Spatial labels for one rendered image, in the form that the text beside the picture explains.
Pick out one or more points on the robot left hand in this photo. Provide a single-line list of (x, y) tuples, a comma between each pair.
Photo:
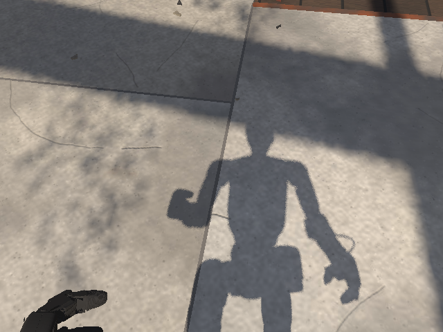
[(63, 306)]

